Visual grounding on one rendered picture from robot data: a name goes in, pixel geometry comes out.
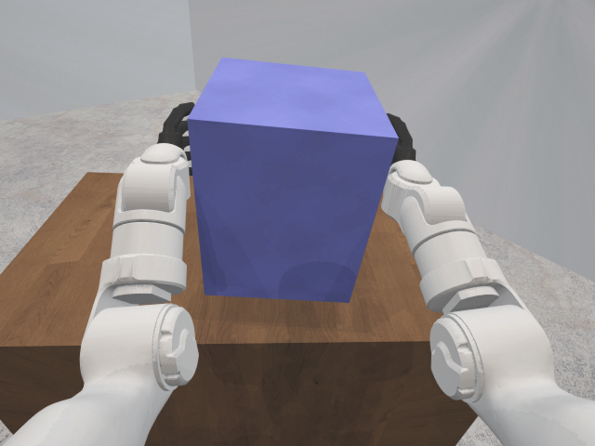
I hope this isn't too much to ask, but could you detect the right robot forearm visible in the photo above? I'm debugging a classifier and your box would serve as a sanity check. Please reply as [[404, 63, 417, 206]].
[[381, 160, 555, 373]]

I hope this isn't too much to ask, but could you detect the left robot hand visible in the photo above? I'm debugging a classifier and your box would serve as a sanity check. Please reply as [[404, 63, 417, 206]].
[[157, 102, 194, 176]]

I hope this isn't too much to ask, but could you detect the left robot upper arm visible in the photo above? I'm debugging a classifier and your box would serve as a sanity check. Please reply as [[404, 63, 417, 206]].
[[2, 303, 199, 446]]

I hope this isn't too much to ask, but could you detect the left robot forearm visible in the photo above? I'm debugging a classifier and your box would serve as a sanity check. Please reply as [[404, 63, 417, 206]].
[[80, 143, 191, 381]]

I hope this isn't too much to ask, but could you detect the right robot upper arm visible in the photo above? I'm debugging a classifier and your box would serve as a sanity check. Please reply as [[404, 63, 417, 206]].
[[430, 305, 595, 446]]

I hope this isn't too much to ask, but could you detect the pedestal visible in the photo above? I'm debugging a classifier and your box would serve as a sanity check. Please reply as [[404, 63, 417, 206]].
[[0, 172, 478, 446]]

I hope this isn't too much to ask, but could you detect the carton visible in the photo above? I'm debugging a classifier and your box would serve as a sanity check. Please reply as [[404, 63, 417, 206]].
[[187, 58, 399, 303]]

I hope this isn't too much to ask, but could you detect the right robot hand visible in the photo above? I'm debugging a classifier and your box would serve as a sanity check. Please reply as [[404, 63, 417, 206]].
[[387, 113, 416, 166]]

